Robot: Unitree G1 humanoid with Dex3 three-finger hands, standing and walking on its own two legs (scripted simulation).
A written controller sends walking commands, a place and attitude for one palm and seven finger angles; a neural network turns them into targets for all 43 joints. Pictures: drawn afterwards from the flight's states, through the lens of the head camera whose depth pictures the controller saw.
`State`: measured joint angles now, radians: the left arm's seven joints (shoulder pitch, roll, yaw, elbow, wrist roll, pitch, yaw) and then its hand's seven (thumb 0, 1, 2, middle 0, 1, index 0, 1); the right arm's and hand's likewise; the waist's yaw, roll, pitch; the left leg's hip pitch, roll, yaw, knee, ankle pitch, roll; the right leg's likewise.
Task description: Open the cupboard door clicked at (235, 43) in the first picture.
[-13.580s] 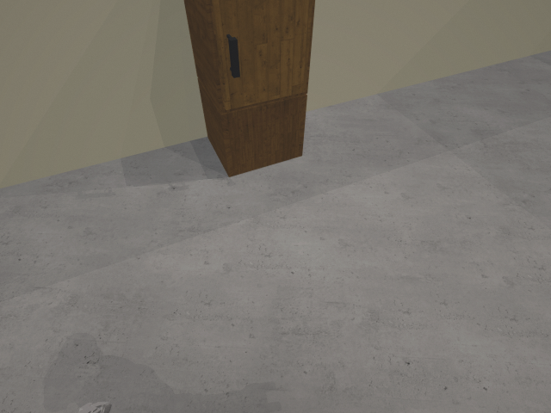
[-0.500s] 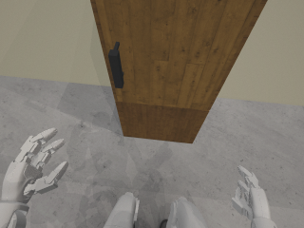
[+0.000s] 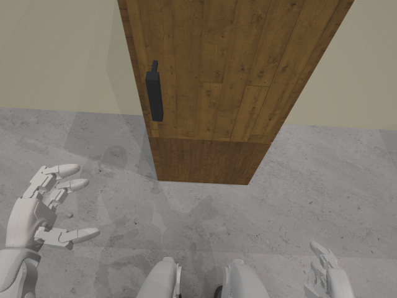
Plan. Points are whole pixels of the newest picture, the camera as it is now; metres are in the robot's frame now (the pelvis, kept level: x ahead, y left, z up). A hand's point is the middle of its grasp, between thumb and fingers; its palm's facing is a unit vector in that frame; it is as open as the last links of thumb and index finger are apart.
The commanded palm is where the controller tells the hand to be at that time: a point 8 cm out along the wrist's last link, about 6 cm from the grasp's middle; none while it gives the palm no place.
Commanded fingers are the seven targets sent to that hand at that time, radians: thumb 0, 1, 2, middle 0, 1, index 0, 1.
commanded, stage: raise the hand with hooked fingers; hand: left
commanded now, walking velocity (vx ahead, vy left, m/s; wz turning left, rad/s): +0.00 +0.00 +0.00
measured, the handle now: (156, 91) +0.58 +0.14 +0.01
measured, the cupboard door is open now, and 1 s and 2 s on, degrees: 0 0 0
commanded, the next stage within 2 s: move the hooked fingers beside the handle in 1.06 s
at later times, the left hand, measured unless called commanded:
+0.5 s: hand (51, 196) +0.28 +0.29 +0.03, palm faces +0.04 -1.00 -0.05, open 13.9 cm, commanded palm +0.27 +0.33 +0.04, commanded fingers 0.00 -0.50 0.30 -0.30 -1.20 -0.30 -1.20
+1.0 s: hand (69, 191) +0.30 +0.26 +0.03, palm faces +0.04 -1.00 -0.04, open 13.9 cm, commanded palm +0.27 +0.31 +0.04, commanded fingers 0.00 -0.50 0.30 -0.30 -1.20 -0.30 -1.20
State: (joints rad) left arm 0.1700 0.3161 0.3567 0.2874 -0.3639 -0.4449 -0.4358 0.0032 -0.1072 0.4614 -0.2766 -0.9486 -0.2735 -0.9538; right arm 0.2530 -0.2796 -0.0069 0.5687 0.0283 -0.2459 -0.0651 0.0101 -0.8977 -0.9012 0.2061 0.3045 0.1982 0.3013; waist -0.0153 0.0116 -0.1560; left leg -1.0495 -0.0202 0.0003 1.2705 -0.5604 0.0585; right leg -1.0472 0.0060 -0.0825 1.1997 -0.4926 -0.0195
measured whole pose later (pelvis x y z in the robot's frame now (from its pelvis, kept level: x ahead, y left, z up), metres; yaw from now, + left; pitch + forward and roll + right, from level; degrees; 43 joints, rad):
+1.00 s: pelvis +0.01 -0.01 +0.00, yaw +0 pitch +21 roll -4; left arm 0.03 0.38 0.42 0.41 -0.37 -0.42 -0.49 -0.01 -0.49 0.30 -0.30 -1.20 -0.30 -1.20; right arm 0.24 -0.27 0.02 0.54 0.04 -0.16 -0.06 0.01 -0.90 -0.90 0.21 0.30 0.20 0.30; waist -0.02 0.01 -0.16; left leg -1.07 -0.01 -0.02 1.27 -0.58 0.05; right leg -1.06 0.02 -0.10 1.19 -0.50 -0.03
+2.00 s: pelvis +0.01 +0.00 +0.00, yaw -1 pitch +24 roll -4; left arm -0.41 0.41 0.39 0.76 -0.24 -0.45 -0.37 -0.01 -0.49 0.30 -0.30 -1.20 -0.30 -1.20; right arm 0.27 -0.27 0.02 0.60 0.02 -0.05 -0.05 0.00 -0.90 -0.90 0.21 0.30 0.20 0.30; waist -0.07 0.02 -0.16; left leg -1.13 -0.01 0.00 1.28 -0.58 0.06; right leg -1.12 0.02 -0.08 1.20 -0.50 -0.01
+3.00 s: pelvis +0.01 +0.00 -0.02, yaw -3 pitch +30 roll -4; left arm -0.81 0.55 0.50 1.10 -0.11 -0.45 -0.28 -0.01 -0.49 0.30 -0.30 -1.20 -0.30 -1.20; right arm 0.34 -0.27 0.05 0.59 -0.01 0.11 0.00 0.00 -0.90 -0.90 0.21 0.30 0.20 0.30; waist -0.18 0.04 -0.14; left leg -1.27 0.02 0.00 1.34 -0.59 0.06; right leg -1.27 0.05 -0.08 1.24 -0.50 -0.02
